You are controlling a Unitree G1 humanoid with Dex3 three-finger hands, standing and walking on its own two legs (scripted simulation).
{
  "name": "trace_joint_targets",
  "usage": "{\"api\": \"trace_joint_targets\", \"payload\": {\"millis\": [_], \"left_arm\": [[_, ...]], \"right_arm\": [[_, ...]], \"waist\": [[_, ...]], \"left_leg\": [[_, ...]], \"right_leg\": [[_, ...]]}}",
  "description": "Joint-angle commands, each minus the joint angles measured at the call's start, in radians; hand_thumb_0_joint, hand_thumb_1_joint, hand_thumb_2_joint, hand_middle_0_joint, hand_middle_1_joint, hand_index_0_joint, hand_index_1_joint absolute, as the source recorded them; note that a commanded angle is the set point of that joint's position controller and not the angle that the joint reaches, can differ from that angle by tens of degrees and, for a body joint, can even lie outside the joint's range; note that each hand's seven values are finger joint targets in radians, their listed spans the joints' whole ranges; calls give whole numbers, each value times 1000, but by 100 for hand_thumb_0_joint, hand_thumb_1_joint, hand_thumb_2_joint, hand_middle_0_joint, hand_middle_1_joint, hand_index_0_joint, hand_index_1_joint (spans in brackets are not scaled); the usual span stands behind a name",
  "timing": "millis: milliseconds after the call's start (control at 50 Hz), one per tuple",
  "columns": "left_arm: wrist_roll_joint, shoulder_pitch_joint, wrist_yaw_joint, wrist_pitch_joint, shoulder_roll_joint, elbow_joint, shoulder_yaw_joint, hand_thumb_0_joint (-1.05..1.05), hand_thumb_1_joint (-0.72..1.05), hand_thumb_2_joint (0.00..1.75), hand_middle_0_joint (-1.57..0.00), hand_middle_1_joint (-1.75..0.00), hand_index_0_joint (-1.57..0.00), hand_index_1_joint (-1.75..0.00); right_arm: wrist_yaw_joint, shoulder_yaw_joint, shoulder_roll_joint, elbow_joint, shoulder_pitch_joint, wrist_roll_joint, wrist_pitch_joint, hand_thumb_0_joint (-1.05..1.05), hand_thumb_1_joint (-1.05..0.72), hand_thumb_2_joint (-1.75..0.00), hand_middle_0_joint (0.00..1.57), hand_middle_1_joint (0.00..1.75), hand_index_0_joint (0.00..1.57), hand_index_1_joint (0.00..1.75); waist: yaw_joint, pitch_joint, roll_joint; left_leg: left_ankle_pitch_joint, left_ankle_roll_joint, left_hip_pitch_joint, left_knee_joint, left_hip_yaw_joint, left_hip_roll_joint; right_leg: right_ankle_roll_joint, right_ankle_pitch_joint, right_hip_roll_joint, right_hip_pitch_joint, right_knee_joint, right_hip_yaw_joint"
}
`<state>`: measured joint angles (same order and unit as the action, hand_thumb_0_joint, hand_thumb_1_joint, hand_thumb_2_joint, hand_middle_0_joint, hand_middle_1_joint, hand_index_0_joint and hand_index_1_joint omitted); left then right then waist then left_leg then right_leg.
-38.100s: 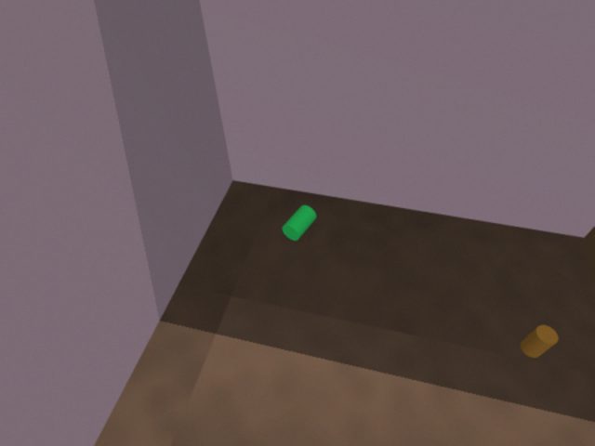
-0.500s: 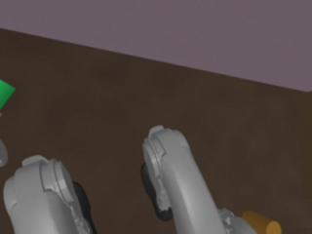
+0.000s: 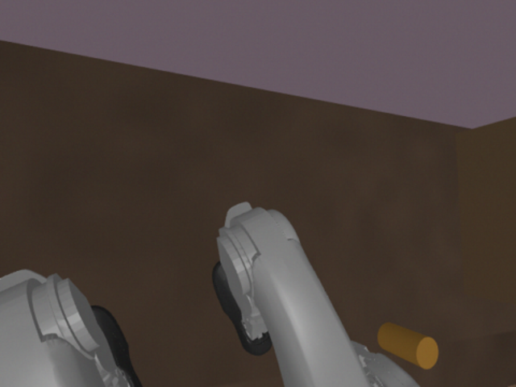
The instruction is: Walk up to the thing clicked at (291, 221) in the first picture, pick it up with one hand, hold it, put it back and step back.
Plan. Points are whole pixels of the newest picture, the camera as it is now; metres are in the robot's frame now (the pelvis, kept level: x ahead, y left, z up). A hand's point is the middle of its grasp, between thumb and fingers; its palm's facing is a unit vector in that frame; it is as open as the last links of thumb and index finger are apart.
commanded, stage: rest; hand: left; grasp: from above
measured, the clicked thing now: out of the picture +0.45 +0.35 -0.25
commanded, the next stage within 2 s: open in 0.64 s
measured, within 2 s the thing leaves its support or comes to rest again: rests again in 1.12 s
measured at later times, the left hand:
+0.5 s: hand out of the picture +0.44 +0.35 -0.23, palm faces -0.17 -0.41 -0.89, open 10.9 cm
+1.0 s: hand out of the picture +0.45 +0.35 -0.23, palm faces -0.16 -0.40 -0.90, open 11.7 cm
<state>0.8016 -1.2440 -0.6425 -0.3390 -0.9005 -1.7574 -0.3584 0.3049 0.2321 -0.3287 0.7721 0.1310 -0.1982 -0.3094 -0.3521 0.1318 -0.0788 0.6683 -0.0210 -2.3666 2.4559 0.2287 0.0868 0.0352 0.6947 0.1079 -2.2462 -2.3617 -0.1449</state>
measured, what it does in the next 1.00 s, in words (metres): stands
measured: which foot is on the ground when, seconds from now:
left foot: down 0.00-1.00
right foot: down 0.00-1.00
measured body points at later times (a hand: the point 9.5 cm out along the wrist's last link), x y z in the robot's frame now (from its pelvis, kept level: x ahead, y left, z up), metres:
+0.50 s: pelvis +0.00 +0.01 +0.00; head +0.29 +0.11 +0.33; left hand +0.45 +0.36 -0.18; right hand +0.02 -0.24 -0.06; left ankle +0.07 +0.14 -0.28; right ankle +0.10 -0.11 -0.28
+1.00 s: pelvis -0.01 +0.00 +0.01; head +0.29 +0.10 +0.32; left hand +0.45 +0.37 -0.18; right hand +0.02 -0.24 -0.05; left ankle +0.07 +0.14 -0.28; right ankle +0.10 -0.11 -0.28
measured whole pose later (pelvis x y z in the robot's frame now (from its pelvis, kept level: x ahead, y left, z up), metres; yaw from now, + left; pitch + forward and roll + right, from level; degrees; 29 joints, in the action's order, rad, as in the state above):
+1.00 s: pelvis -0.01 +0.00 +0.01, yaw -3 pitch +28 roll -13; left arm 0.77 -1.26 -0.69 -0.32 -1.04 -1.78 -0.33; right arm 0.33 0.33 -0.38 0.69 0.11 -0.21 -0.35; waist -0.40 0.23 -0.14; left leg 0.67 -0.02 -2.33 2.47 0.29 0.09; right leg 0.05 0.67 0.12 -2.18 -2.32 -0.19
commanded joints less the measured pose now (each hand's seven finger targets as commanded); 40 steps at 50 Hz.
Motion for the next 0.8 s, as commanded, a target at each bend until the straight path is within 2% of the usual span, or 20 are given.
{"api": "trace_joint_targets", "payload": {"millis": [0,60,100,140,220,260,280,300,320,340,400,460,480,540,620,700,720,780], "left_arm": [[19,-317,-77,6,-298,145,26,0,60,71,-103,-60,-102,-61],[19,-319,-92,9,-310,134,32,0,61,72,-103,-62,-102,-63],[9,-309,-99,7,-322,135,23,0,58,71,-101,-61,-100,-62],[7,-323,-96,7,-302,139,46,0,57,72,-99,-64,-98,-64],[0,-308,-95,5,-322,140,48,0,58,76,-100,-65,-100,-66],[-2,-298,-100,6,-334,139,38,0,56,75,-98,-65,-98,-65],[-1,-298,-93,3,-311,125,54,0,56,76,-98,-65,-98,-66],[-5,-286,-89,3,-311,120,61,0,55,76,-97,-66,-97,-66],[-2,-285,-85,4,-309,131,70,0,55,79,-97,-67,-96,-68],[-5,-286,-87,6,-323,130,52,0,54,75,-95,-67,-95,-67],[-4,-275,-86,2,-313,124,62,0,51,80,-94,-68,-93,-69],[-7,-274,-90,6,-321,123,64,0,48,78,-90,-70,-90,-70],[-10,-271,-94,8,-313,113,62,0,47,79,-90,-70,-90,-71],[-8,-275,-95,11,-335,116,63,0,46,78,-89,-70,-89,-70],[-11,-285,-92,15,-325,120,76,0,41,76,-84,-71,-84,-71],[-6,-268,-87,22,-347,107,75,0,38,79,-83,-72,-82,-72],[-8,-264,-88,22,-359,94,69,0,39,76,-81,-74,-82,-74],[-14,-264,-85,24,-367,108,67,0,15,83,-57,-82,-58,-81]], "right_arm": [[12,-60,-303,20,244,-4,-13,0,-90,-90,20,30,20,30],[17,-51,-305,17,239,-10,-11,0,-91,-90,20,30,20,30],[21,-49,-313,18,227,-8,-15,0,-91,-90,20,30,20,30],[25,-46,-318,16,226,-8,-18,0,-91,-90,20,30,20,30],[31,-39,-331,5,225,-4,-20,0,-91,-90,20,30,20,30],[31,-36,-330,-1,214,2,-18,0,-91,-90,20,30,20,30],[33,-34,-329,-1,224,-1,-17,0,-91,-90,20,30,20,30],[32,-33,-336,-2,220,-1,-17,0,-91,-90,20,30,20,30],[32,-32,-334,-7,222,0,-17,0,-91,-90,20,30,20,30],[33,-35,-339,-3,225,4,-20,0,-91,-90,20,30,20,30],[36,-29,-343,-10,227,3,-22,0,-91,-90,20,30,20,30],[36,-25,-346,-20,214,6,-26,0,-91,-90,20,30,20,30],[36,-22,-346,-25,222,2,-25,0,-91,-90,20,30,20,30],[36,-19,-350,-17,222,2,-31,0,-91,-90,20,30,20,30],[36,-10,-353,-33,215,0,-36,0,-91,-90,20,30,20,30],[32,-4,-357,-33,220,-4,-38,0,-91,-90,20,30,20,30],[31,0,-358,-32,209,-5,-40,0,-91,-90,20,30,20,30],[29,2,-361,-41,207,-5,-43,0,-90,-90,20,30,20,30]], "waist": [[-24,-738,487],[-35,-729,486],[-28,-723,518],[-46,-706,534],[-49,-703,519],[-35,-702,524],[-59,-685,524],[-55,-679,512],[-64,-674,517],[-54,-683,513],[-63,-666,518],[-59,-651,524],[-72,-649,500],[-67,-638,521],[-87,-625,525],[-89,-611,502],[-84,-611,496],[-88,-617,489]], "left_leg": [[-237,27,555,-189,-94,16],[-224,29,539,-184,-98,16],[-226,24,560,-183,-93,20],[-214,21,580,-185,-87,20],[-220,23,564,-184,-82,22],[-219,21,566,-188,-77,24],[-219,21,568,-184,-77,23],[-209,22,564,-188,-75,24],[-214,22,567,-187,-75,24],[-216,21,563,-192,-70,24],[-233,16,586,-197,-60,26],[-226,17,571,-193,-58,28],[-225,20,567,-191,-61,28],[-221,17,563,-198,-60,26],[-220,15,583,-195,-53,30],[-204,20,558,-196,-59,29],[-194,22,543,-193,-57,29],[-190,20,554,-194,-53,30]], "right_leg": [[-45,-317,16,405,245,-94],[-39,-324,19,444,257,-88],[-44,-317,19,415,250,-98],[-48,-306,20,394,244,-107],[-44,-318,24,420,247,-110],[-48,-310,27,412,252,-116],[-46,-313,25,409,249,-118],[-46,-306,29,405,253,-118],[-44,-316,29,416,254,-117],[-47,-310,28,409,252,-122],[-49,-322,28,399,239,-131],[-48,-320,31,401,245,-132],[-44,-331,34,429,254,-130],[-48,-319,31,408,246,-131],[-48,-318,31,406,249,-138],[-44,-314,35,444,264,-132],[-44,-303,36,437,267,-134],[-43,-300,38,449,268,-136]]}}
